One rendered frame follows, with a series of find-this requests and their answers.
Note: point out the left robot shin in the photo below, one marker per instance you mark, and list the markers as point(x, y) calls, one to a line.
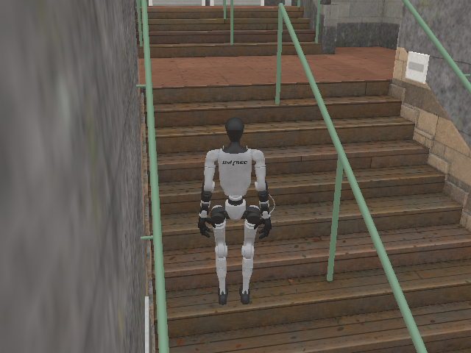
point(221, 270)

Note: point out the right robot thigh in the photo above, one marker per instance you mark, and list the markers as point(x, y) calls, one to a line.
point(252, 215)

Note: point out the left robot upper arm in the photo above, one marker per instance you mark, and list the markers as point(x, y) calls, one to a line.
point(209, 171)

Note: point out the left robot hand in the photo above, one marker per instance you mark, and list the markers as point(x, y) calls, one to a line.
point(203, 228)

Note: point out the right robot forearm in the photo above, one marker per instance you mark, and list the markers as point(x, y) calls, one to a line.
point(264, 202)

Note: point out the left robot forearm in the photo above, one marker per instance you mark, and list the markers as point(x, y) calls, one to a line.
point(205, 202)

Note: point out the right robot upper arm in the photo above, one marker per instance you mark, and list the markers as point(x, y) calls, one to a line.
point(260, 169)

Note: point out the right robot hand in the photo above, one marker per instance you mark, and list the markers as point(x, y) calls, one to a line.
point(266, 228)

